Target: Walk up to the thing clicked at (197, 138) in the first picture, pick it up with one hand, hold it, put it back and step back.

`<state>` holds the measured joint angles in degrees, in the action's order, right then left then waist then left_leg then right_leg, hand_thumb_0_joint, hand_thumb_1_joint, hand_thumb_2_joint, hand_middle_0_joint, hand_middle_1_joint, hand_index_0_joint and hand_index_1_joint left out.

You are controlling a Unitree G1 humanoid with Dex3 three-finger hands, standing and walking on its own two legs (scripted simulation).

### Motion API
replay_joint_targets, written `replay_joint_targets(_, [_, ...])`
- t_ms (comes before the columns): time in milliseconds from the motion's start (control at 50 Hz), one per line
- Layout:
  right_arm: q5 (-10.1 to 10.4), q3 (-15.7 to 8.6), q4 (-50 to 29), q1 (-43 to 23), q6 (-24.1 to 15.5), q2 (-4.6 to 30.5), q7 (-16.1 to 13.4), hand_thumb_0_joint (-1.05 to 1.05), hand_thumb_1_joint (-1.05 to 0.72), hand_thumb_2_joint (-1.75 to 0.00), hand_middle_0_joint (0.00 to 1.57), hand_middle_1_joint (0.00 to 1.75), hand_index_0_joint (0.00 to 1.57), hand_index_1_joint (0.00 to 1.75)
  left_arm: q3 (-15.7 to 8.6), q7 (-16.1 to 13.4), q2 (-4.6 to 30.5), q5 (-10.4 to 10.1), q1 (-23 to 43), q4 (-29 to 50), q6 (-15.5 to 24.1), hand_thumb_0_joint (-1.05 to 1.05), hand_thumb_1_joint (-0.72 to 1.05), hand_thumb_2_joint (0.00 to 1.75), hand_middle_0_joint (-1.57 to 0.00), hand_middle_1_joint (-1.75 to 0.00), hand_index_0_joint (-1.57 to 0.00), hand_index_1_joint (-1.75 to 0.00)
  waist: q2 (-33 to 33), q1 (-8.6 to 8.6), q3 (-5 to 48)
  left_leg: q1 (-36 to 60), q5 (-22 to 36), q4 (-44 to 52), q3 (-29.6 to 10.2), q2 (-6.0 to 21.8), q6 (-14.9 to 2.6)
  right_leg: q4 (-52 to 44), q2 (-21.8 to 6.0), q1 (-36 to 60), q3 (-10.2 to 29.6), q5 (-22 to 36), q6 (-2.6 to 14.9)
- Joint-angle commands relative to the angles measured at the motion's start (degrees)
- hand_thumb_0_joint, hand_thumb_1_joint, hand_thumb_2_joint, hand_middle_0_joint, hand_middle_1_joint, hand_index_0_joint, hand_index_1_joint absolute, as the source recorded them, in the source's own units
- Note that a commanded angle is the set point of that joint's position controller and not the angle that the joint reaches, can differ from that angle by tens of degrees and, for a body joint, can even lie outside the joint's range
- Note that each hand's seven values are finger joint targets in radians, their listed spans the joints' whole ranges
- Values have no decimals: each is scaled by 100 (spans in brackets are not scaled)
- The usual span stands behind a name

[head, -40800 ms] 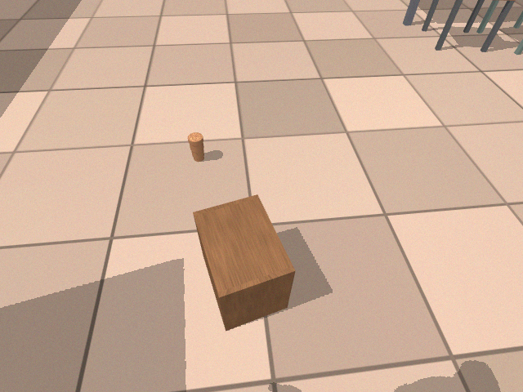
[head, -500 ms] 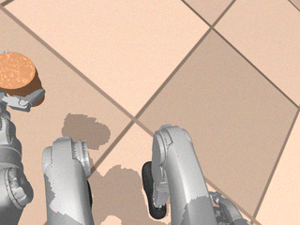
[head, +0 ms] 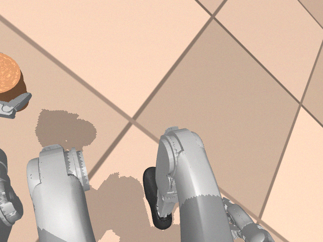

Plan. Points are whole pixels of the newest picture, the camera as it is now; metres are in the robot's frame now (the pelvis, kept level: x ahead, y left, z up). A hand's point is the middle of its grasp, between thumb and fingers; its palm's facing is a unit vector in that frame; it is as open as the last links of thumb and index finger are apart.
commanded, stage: lower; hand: left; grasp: from the side
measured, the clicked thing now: (5, 88) +0.46 +0.27 -0.13
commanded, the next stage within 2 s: loosen in 1.10 s
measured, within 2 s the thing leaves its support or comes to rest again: rests again in 1.86 s
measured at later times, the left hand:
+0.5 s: hand (11, 94) +0.46 +0.27 -0.18, palm faces +0.28 -0.96 -0.03, open 10.6 cm
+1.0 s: hand (18, 98) +0.46 +0.26 -0.21, palm faces +0.26 -0.96 -0.04, open 10.6 cm
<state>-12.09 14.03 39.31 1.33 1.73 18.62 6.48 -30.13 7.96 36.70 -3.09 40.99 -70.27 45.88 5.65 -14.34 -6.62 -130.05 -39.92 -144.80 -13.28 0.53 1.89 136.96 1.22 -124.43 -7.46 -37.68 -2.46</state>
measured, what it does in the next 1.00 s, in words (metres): stands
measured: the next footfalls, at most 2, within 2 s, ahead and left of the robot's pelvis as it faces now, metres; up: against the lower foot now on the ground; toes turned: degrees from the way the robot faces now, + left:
none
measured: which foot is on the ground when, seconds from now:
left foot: down 0.00-1.00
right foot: down 0.00-1.00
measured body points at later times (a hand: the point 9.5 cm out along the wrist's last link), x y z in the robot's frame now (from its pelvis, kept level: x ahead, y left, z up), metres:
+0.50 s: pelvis +0.00 +0.01 -0.01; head +0.26 +0.14 +0.32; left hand +0.44 +0.32 -0.17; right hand +0.10 -0.27 -0.07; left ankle +0.08 +0.13 -0.27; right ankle +0.12 -0.12 -0.27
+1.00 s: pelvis -0.01 +0.01 -0.02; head +0.26 +0.17 +0.30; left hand +0.44 +0.31 -0.20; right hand +0.11 -0.25 -0.06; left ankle +0.08 +0.13 -0.27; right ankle +0.12 -0.12 -0.27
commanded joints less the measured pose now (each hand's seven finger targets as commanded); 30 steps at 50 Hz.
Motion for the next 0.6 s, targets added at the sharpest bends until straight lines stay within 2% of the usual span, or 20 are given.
replay_joint_targets(0, [-88, -354, -185, 615, 32, 1666, -18, 0, -93, -91, 20, 30, 20, 30, -246, -63, 1512, -201, 1870, 899, 810, 0, 8, 122, -130, -143, -131, -143, -2152, -250, 3776, 2283, 756, 1543, 512, 136, -153, -1152, 190, 2081, -452, 1033, 346])
replay_joint_targets(40, [-126, -245, -240, 548, 37, 1723, -9, 0, -93, -91, 20, 30, 20, 30, -321, -84, 1477, -285, 1734, 617, 885, 0, 10, 123, -129, -143, -131, -143, -1942, -319, 3608, 2212, 732, 1447, 462, 141, -179, -1176, 207, 2140, -511, 1052, 308])
replay_joint_targets(80, [-174, -183, -278, 499, 42, 1786, -5, 0, -92, -91, 20, 30, 20, 30, -396, -132, 1725, -249, 1875, 665, 995, 0, 11, 124, -130, -143, -131, -143, -1942, -324, 3613, 2213, 708, 1413, 441, 154, -179, -1166, 215, 2189, -523, 1040, 301])
replay_joint_targets(100, [-198, -149, -315, 389, 34, 1798, -6, 0, -93, -91, 20, 30, 20, 30, -402, -120, 1841, -208, 1875, 665, 1065, 0, 10, 123, -130, -143, -132, -143, -2086, -300, 3610, 2330, 684, 1436, 413, 169, -156, -1126, 220, 2107, -550, 996, 319])
replay_joint_targets(160, [-302, -66, -279, 370, 30, 1889, 4, 0, -92, -91, 20, 30, 20, 30, -342, -132, 1932, -203, 2047, 733, 1219, 0, 14, 123, -128, -142, -130, -141, -2330, -433, 3685, 2506, 846, 1352, 379, 195, -122, -1068, 239, 2260, -566, 1189, 312])
replay_joint_targets(200, [-344, 14, -281, 346, 11, 1919, 4, 0, -93, -91, 20, 30, 20, 30, -444, -157, 2140, -214, 2007, 812, 1298, 0, 13, 121, -128, -141, -129, -140, -2500, -419, 3756, 2708, 974, 1330, 334, 216, -95, -1038, 249, 2262, -593, 1288, 313])
replay_joint_targets(220, [-377, 47, -272, 290, 0, 1953, -4, 0, -93, -91, 20, 30, 20, 30, -320, -131, 2060, -229, 2084, 916, 1345, 0, 15, 121, -125, -139, -127, -139, -2648, -469, 3726, 2872, 1081, 1312, 304, 237, -76, -994, 242, 2199, -613, 1386, 313])
replay_joint_targets(240, [-389, 63, -254, 270, 3, 1984, -5, 0, -93, -91, 20, 30, 20, 30, -324, -149, 2205, -188, 2143, 926, 1378, 0, 13, 119, -124, -138, -126, -137, -2825, -493, 3654, 2929, 1017, 1364, 275, 248, -48, -959, 242, 2075, -644, 1308, 341])
replay_joint_targets(280, [-444, 115, -232, 233, 16, 2030, -17, 0, -93, -91, 20, 30, 20, 30, -299, -165, 2277, -156, 2144, 950, 1425, 0, 13, 119, -121, -136, -123, -135, -2922, -543, 3643, 3038, 1161, 1338, 217, 274, -29, -911, 241, 2122, -681, 1429, 334])
replay_joint_targets(320, [-485, 186, -218, 203, 19, 2041, -15, 0, -94, -91, 20, 30, 20, 30, -329, -226, 2332, -138, 2065, 900, 1457, 0, 11, 119, -122, -137, -124, -136, -2963, -536, 3633, 3102, 1295, 1301, 187, 286, -11, -877, 250, 2193, -701, 1535, 332])
replay_joint_targets(340, [-506, 216, -221, 223, 35, 2055, -14, 0, -94, -91, 20, 30, 20, 30, -411, -275, 2487, -136, 2011, 919, 1480, 0, 9, 118, -122, -136, -124, -136, -2980, -517, 3676, 3073, 1347, 1276, 188, 284, -15, -897, 256, 2318, -688, 1589, 326])
replay_joint_targets(380, [-539, 278, -241, 196, 52, 2087, -12, 0, -94, -91, 20, 30, 20, 30, -405, -359, 2377, -149, 1906, 707, 1485, 0, 6, 118, -122, -137, -124, -136, -2947, -586, 3590, 3155, 1463, 1258, 125, 293, -5, -859, 258, 2288, -757, 1663, 312])
replay_joint_targets(400, [-560, 302, -238, 132, 57, 2107, -6, 0, -94, -91, 20, 30, 20, 30, -433, -413, 2426, -146, 1903, 677, 1503, 0, 7, 118, -121, -135, -122, -135, -2942, -547, 3507, 3137, 1474, 1254, 120, 299, -3, -863, 266, 2267, -765, 1663, 320])
replay_joint_targets(420, [-577, 327, -260, 125, 64, 2133, 1, 0, -94, -91, 20, 30, 20, 30, -360, -428, 2331, -171, 1917, 632, 1517, 0, 7, 119, -122, -137, -124, -136, -2936, -650, 3469, 3145, 1441, 1236, 76, 306, -3, -862, 271, 2281, -809, 1657, 301])
replay_joint_targets(440, [-587, 346, -281, 94, 76, 2128, 6, 0, -93, -91, 20, 30, 20, 30, -396, -458, 2284, -175, 1810, 487, 1504, 0, 8, 121, -122, -138, -123, -137, -2797, -632, 3437, 3105, 1456, 1193, 77, 307, -22, -904, 286, 2301, -814, 1686, 287])
replay_joint_targets(480, [-616, 419, -304, 21, 98, 2141, 1, 0, -93, -91, 20, 30, 20, 30, -338, -484, 2350, -116, 1855, 356, 1539, 0, 10, 123, -122, -139, -124, -139, -2758, -710, 3234, 2928, 1396, 1202, 52, 306, -18, -896, 283, 2367, -850, 1693, 274])
replay_joint_targets(500, [-613, 437, -335, -62, 94, 2149, -3, 0, -93, -91, 20, 30, 20, 30, -288, -475, 2369, -81, 1800, 280, 1543, 0, 10, 122, -124, -139, -125, -139, -2726, -685, 3092, 2860, 1276, 1234, 26, 307, -12, -875, 292, 2253, -878, 1582, 290])
replay_joint_targets(540, [-639, 481, -374, -110, 110, 2168, -9, 0, -92, -91, 20, 30, 20, 30, -260, -474, 2437, -48, 1749, 144, 1556, 0, 10, 123, -125, -141, -126, -140, -2631, -728, 3081, 2824, 1208, 1165, 14, 317, -37, -918, 314, 2281, -896, 1568, 264])
replay_joint_targets(580, [-663, 519, -402, -198, 112, 2206, -20, 0, -92, -91, 20, 30, 20, 30, -138, -467, 2389, -21, 1834, 45, 1604, 0, 15, 124, -123, -140, -125, -139, -2594, -812, 2813, 2672, 1028, 1181, -13, 319, -42, -905, 308, 2217, -936, 1466, 263])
